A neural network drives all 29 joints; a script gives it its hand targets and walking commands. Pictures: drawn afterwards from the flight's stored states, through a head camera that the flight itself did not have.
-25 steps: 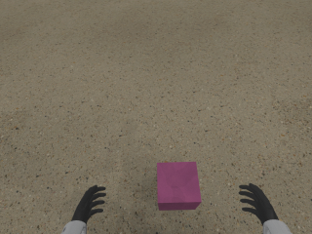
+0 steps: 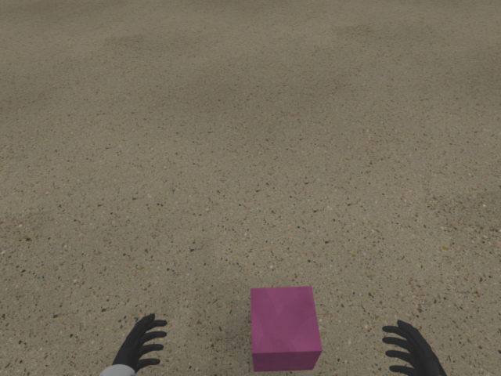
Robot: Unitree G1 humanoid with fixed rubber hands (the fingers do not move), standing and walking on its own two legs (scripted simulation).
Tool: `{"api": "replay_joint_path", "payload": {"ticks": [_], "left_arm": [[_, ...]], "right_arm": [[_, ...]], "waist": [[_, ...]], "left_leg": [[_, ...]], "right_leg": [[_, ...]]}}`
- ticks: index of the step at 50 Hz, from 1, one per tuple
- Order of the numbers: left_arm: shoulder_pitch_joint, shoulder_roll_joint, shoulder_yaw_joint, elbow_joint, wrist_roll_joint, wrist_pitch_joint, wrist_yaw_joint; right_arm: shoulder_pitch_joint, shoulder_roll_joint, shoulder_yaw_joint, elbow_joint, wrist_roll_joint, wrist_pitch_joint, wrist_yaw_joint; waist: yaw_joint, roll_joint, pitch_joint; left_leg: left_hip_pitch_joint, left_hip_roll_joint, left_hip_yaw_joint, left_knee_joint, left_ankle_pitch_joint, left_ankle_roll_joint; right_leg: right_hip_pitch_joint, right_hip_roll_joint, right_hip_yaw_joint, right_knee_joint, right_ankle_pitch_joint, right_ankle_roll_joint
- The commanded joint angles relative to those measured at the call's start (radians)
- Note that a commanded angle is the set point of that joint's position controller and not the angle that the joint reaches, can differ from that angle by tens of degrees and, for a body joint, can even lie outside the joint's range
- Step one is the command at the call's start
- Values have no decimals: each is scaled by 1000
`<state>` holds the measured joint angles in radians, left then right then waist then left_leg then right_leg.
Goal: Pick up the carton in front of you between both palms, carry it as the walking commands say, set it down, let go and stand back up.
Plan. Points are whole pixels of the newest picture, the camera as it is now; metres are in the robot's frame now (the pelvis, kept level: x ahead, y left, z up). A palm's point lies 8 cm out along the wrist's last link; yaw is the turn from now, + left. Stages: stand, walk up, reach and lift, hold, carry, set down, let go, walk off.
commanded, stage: stand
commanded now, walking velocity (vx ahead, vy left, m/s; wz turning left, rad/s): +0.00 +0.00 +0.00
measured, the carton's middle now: (282, 330) +0.40 -0.05 -0.65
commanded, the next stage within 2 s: none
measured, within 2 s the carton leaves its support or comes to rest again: neither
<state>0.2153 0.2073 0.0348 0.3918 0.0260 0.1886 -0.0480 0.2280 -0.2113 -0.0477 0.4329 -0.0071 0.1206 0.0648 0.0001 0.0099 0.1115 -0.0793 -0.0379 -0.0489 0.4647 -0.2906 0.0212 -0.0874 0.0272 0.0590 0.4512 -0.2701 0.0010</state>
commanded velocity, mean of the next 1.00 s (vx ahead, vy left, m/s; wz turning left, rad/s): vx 0.00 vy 0.00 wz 0.00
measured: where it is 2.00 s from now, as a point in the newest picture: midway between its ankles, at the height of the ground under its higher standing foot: outside the picture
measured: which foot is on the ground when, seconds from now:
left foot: down 0.00-1.00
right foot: down 0.00-1.00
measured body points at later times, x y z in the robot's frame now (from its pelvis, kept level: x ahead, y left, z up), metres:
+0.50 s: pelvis +0.02 -0.01 +0.00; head +0.02 +0.00 +0.45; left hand +0.14 +0.29 -0.10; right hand +0.16 -0.30 -0.09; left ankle -0.02 +0.11 -0.74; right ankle -0.01 -0.12 -0.74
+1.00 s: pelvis +0.01 +0.00 +0.00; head +0.00 +0.00 +0.45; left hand +0.11 +0.30 -0.11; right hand +0.13 -0.31 -0.10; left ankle -0.02 +0.11 -0.74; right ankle -0.01 -0.12 -0.74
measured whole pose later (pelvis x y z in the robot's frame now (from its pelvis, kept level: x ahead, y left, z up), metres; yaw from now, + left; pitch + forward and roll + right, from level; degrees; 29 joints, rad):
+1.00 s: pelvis +0.01 +0.00 +0.00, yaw +1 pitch -2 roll +0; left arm 0.14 0.36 0.02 0.94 0.03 0.00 0.02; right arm 0.16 -0.36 -0.01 0.89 -0.02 -0.01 -0.03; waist 0.01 0.00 0.02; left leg -0.11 -0.03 -0.05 0.41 -0.26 0.02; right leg -0.12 0.02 0.04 0.40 -0.24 0.00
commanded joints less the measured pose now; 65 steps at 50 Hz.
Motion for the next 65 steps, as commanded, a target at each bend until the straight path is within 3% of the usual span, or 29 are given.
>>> {"api": "replay_joint_path", "payload": {"ticks": [1,4,12,25,65], "left_arm": [[-45,219,56,61,4,-60,69],[-47,206,48,113,19,-136,80],[-71,233,42,237,16,-185,75],[-77,272,27,368,9,-200,80],[-116,322,8,565,-4,-206,65]], "right_arm": [[-79,-216,-46,36,-33,-61,-58],[-51,-203,-40,74,-41,-89,-77],[-64,-237,-32,167,-32,-118,-82],[-57,-280,-21,267,-24,-128,-95],[-114,-331,11,473,-12,-142,-91]], "waist": [[28,-54,-74],[0,-28,-83],[-2,-3,-155],[0,-3,-158],[5,-7,-108]], "left_leg": [[-133,54,-14,-20,178,-47],[-130,63,-45,-28,53,-30],[-110,90,-77,-13,212,-17],[-72,105,-85,-28,339,-11],[-57,132,-101,-155,214,3]], "right_leg": [[-108,-50,-7,-27,142,25],[-155,-67,38,-50,-16,9],[-90,-80,45,-17,189,-1],[-33,-96,49,-28,313,-8],[-11,-121,82,-139,201,-18]]}}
